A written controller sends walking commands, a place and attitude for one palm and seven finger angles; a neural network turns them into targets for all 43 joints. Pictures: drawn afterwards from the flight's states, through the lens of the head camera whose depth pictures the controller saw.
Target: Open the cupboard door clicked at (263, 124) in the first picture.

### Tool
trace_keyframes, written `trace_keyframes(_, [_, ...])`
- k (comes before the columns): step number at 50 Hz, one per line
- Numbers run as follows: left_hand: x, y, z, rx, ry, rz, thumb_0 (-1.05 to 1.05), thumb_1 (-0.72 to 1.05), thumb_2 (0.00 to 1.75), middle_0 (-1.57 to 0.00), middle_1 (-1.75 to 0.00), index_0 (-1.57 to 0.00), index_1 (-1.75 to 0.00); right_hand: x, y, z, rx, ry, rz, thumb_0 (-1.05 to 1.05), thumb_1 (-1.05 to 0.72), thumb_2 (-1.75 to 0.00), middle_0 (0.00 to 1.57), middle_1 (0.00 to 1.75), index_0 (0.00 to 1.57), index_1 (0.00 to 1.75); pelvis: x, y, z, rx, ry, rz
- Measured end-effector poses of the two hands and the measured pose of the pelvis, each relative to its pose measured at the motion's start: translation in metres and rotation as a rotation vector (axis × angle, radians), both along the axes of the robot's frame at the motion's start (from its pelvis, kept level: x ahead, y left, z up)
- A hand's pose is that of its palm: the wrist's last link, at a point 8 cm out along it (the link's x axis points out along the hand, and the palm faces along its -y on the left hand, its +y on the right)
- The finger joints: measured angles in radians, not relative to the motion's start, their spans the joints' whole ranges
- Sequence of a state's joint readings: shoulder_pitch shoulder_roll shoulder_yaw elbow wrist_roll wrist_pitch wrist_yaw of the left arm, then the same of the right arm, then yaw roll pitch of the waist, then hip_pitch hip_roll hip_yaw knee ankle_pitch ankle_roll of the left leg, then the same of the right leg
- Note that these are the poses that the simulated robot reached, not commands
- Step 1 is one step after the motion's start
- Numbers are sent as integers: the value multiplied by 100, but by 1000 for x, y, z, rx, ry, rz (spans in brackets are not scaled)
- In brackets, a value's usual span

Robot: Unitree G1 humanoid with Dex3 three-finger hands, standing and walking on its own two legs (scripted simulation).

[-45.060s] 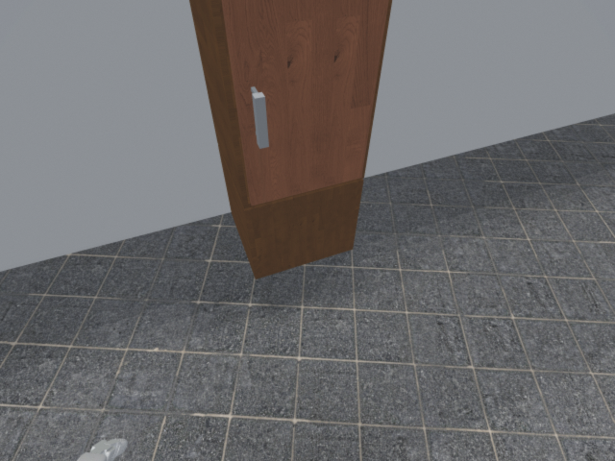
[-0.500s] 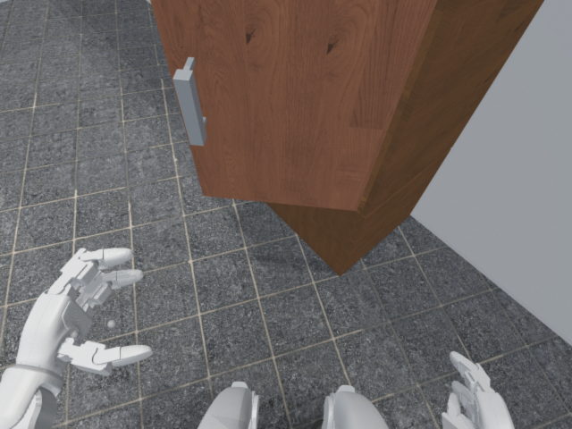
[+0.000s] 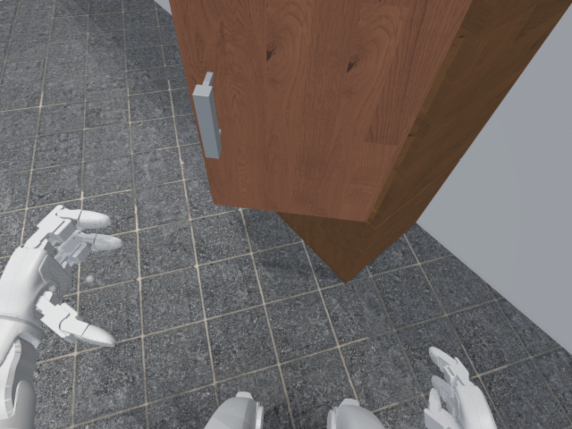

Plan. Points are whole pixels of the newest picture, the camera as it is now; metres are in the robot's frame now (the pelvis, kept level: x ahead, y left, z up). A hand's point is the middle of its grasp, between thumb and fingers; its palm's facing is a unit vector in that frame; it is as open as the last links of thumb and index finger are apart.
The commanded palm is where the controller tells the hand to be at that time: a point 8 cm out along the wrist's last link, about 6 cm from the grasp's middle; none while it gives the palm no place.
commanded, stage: raise the hand with hooked fingers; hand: left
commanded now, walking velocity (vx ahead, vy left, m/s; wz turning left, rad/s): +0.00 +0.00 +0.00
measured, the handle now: (211, 116) +0.59 +0.18 +0.04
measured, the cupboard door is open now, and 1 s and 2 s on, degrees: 44 44 44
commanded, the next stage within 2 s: move the hooked fingers beside the handle in 0.58 s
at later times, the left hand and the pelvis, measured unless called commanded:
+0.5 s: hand (111, 272) +0.29 +0.25 +0.05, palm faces -0.01 -1.00 -0.05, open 14.0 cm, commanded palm +0.26 +0.29 +0.06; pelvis +0.00 -0.03 +0.00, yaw +0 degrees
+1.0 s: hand (133, 236) +0.34 +0.24 +0.05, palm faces -0.05 -1.00 -0.03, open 14.0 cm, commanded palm +0.32 +0.29 +0.05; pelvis -0.01 -0.03 -0.01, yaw +0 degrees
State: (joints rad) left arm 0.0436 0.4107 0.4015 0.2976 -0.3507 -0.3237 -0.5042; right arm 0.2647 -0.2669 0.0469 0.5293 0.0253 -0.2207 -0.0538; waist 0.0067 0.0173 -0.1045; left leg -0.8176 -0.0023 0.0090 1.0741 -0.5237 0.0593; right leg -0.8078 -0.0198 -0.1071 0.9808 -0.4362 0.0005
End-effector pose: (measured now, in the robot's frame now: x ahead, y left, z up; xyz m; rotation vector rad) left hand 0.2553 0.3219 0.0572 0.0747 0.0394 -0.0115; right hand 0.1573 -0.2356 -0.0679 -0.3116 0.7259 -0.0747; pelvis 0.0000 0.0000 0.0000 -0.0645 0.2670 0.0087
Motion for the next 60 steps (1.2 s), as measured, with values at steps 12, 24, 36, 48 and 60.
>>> trace_keyframes(12, [19,-2,2,-28,42,-18,-1,-50,30,-30,-120,-30,-120,-15,-24,1,-13,49,-49,2,-90,-89,20,30,21,30,4,-8,5,11,14,-11])
trace_keyframes(24, [11,-21,0,-24,18,4,-1,-50,30,-30,-120,-30,-120,-17,-39,0,-5,40,-61,2,-90,-89,20,30,20,30,0,-24,3,21,0,-11])
trace_keyframes(36, [7,-30,1,-32,21,4,-1,-50,30,-30,-120,-30,-120,-14,-44,-3,16,19,-59,2,-90,-89,20,30,21,30,-3,-34,2,29,-8,-11])
trace_keyframes(48, [53,-28,-3,-41,-3,-16,-1,-50,30,-30,-120,-30,-120,-31,-54,-16,-27,85,-88,1,-90,-89,20,30,21,30,-10,-35,-5,23,13,-9])
trace_keyframes(60, [92,-17,-6,-55,27,13,-1,-50,30,-30,-120,-30,-120,-67,-54,-19,-28,203,-159,1,-90,-89,20,30,21,30,-3,-26,-4,26,48,-38])
